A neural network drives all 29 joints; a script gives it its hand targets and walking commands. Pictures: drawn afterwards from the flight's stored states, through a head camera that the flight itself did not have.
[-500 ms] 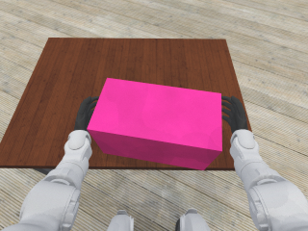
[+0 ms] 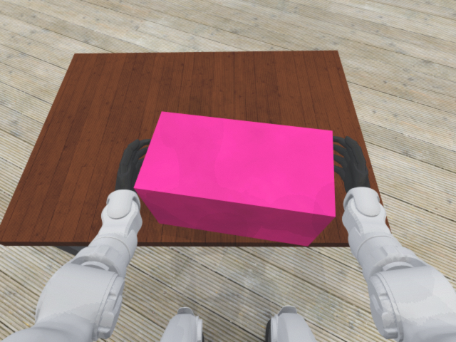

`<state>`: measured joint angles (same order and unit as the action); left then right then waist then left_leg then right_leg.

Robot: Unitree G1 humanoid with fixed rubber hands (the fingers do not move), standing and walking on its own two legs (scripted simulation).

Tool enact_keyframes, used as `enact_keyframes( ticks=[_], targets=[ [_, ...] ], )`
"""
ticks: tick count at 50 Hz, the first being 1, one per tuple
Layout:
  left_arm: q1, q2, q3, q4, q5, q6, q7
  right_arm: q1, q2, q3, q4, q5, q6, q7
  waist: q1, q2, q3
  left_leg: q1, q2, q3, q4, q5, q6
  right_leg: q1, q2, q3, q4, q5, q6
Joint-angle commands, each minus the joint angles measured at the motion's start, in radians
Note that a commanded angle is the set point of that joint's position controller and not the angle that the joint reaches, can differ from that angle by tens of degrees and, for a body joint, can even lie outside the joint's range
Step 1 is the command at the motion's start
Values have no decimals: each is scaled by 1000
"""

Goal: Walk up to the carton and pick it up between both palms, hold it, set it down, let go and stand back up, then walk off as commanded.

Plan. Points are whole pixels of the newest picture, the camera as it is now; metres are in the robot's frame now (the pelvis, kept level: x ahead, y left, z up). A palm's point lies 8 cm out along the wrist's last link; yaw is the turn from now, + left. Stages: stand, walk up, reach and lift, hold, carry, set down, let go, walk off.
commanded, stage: reach and lift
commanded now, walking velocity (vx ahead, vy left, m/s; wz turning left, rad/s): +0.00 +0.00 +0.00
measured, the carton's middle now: (237, 181) +0.43 +0.01 -0.04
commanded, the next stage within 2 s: none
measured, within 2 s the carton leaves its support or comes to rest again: leaves its support in 1.90 s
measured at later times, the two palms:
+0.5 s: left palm (130, 185) +0.40 +0.21 -0.01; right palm (352, 183) +0.41 -0.20 -0.01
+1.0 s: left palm (130, 185) +0.40 +0.21 -0.01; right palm (352, 184) +0.41 -0.20 -0.01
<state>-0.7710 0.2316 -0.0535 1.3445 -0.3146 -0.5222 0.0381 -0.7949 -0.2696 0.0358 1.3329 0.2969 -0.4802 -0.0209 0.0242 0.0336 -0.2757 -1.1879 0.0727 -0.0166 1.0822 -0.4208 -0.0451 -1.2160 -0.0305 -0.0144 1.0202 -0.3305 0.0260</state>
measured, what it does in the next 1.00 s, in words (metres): stands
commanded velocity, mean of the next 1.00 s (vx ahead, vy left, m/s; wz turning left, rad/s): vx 0.00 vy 0.00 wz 0.00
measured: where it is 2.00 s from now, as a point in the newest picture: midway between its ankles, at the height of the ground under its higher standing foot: outside the picture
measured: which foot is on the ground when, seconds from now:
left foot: down 0.00-1.00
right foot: down 0.00-1.00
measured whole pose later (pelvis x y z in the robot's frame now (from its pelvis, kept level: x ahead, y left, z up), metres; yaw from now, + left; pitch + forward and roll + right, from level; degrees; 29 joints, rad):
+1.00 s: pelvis +0.03 -0.01 +0.05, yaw +1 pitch +32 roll -2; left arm -0.75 0.23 0.19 1.55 -0.08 -0.89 -0.03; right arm -0.79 -0.17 -0.29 1.51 -0.05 -0.88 -0.08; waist 0.01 0.07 -0.17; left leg -1.02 0.09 -0.04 0.75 -0.29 -0.06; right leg -1.03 -0.01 -0.06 0.68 -0.21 0.00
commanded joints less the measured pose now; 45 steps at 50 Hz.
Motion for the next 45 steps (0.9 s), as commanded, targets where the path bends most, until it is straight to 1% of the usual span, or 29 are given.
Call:
enact_keyframes(
  ticks=[1,2,4,6,8,9,10,11,13,14,15,16,17,18,20,21,23,25,28,29,32,33,35,36,38,39,42,44,45],
  targets=[
    [-407,-65,-37,-190,47,-87,-39,-427,51,11,-202,-69,-70,26,-54,-29,-747,411,-95,46,-108,346,-10,440,83,-57,-124,187,4],
    [-409,-62,-32,-182,56,-93,-39,-425,43,2,-198,-89,-76,30,-42,-6,-739,416,-94,53,-110,341,-12,433,83,-55,-125,184,2],
    [-453,-139,-32,-148,84,-95,-62,-462,160,16,-184,-106,-75,49,-30,-20,-714,415,-97,48,-121,343,-5,443,78,-55,-141,176,2],
    [-498,-261,-44,-139,120,-116,-95,-470,281,6,-165,-171,-82,77,-51,-29,-680,394,-99,48,-135,323,-6,470,75,-62,-149,165,5],
    [-516,-434,-69,-94,177,-143,-139,-512,452,13,-174,-248,-106,115,-46,-21,-663,414,-97,35,-139,334,-4,463,73,-73,-158,182,7],
    [-527,-506,-82,-68,204,-162,-155,-485,520,-30,-123,-310,-123,132,-69,19,-622,439,-97,32,-154,339,-9,455,75,-79,-179,189,0],
    [-529,-532,-83,-95,223,-184,-154,-478,548,-45,-121,-347,-144,140,-56,41,-641,486,-97,30,-167,373,-23,462,83,-100,-193,208,-2],
    [-532,-560,-108,-111,228,-201,-149,-436,567,-52,-97,-363,-152,145,-80,27,-655,533,-93,23,-182,388,-24,481,90,-102,-215,241,-4],
    [-499,-573,-69,-28,262,-226,-155,-424,566,-68,-79,-405,-172,158,-67,33,-583,501,-94,27,-192,376,-29,456,88,-108,-221,233,-6],
    [-547,-576,-72,-45,269,-240,-151,-427,589,-90,-38,-428,-170,165,-82,21,-574,503,-92,22,-219,357,-21,459,84,-102,-237,223,-6],
    [-533,-568,-50,-40,298,-257,-149,-383,598,-74,-15,-454,-176,170,-68,36,-537,511,-89,23,-226,371,-26,471,82,-108,-242,220,-3],
    [-525,-601,-55,-26,297,-265,-153,-390,609,-98,-19,-479,-189,171,-88,10,-550,514,-89,21,-244,341,-21,468,84,-111,-258,219,-4],
    [-526,-598,-59,-19,295,-278,-151,-375,607,-86,-28,-486,-196,175,-92,16,-556,509,-90,20,-249,337,-21,466,84,-112,-255,227,-4],
    [-481,-604,-38,0,315,-285,-150,-342,628,-79,-16,-506,-198,172,-76,28,-551,500,-91,16,-265,360,-21,488,85,-113,-276,247,-5],
    [-450,-581,-6,39,330,-294,-150,-324,604,-97,39,-526,-210,170,-85,20,-507,504,-85,26,-270,396,-19,484,84,-117,-281,290,-6],
    [-455,-568,-3,47,333,-301,-153,-319,619,-83,41,-526,-214,170,-74,16,-518,489,-86,31,-268,389,-15,506,81,-109,-278,297,-1],
    [-452,-571,5,64,342,-312,-153,-301,613,-108,57,-560,-232,166,-95,11,-489,509,-83,29,-300,384,-8,497,81,-107,-309,296,-2],
    [-417,-562,0,45,353,-325,-147,-279,626,-89,68,-557,-254,165,-68,43,-496,514,-79,28,-292,438,-17,498,83,-102,-310,332,-13],
    [-390,-568,-5,66,353,-338,-147,-241,634,-87,111,-564,-274,154,-89,31,-508,517,-79,32,-304,466,-16,516,85,-103,-317,399,-7],
    [-374,-536,16,71,364,-348,-153,-237,619,-68,109,-572,-286,156,-68,3,-486,505,-79,40,-307,488,-10,523,83,-99,-326,409,0],
    [-338,-524,39,121,368,-350,-160,-217,603,-90,171,-577,-295,145,-68,-19,-437,475,-76,48,-329,428,0,576,73,-91,-339,380,5],
    [-319,-516,49,116,374,-349,-167,-223,613,-83,159,-580,-305,141,-56,-28,-441,456,-76,49,-329,426,3,576,73,-92,-345,369,3],
    [-308,-497,40,124,360,-352,-162,-229,608,-80,169,-571,-318,135,-48,-11,-451,471,-75,48,-338,422,3,582,70,-92,-345,363,1],
    [-296,-485,69,136,390,-356,-162,-226,597,-93,170,-587,-320,134,-48,-9,-430,448,-76,60,-332,425,5,561,73,-88,-350,346,4],
    [-335,-472,44,122,366,-362,-164,-218,587,-100,221,-580,-336,130,-60,-6,-435,446,-74,60,-330,430,4,566,76,-94,-358,347,-1],
    [-304,-458,63,155,372,-355,-166,-218,586,-93,230,-572,-334,127,-38,-2,-412,441,-75,66,-338,426,8,581,69,-82,-364,360,0],
    [-285,-448,92,155,382,-361,-162,-212,580,-97,235,-571,-349,116,-36,-3,-412,441,-74,67,-351,431,10,594,71,-79,-381,344,0],
    [-312,-447,52,123,366,-373,-156,-213,576,-96,251,-568,-374,118,-53,7,-473,445,-74,67,-343,475,6,593,78,-94,-373,403,1],
    [-269,-453,86,149,382,-364,-162,-214,581,-91,240,-573,-370,115,-33,1,-442,447,-76,64,-345,477,8,576,82,-85,-379,393,3]
  ],
)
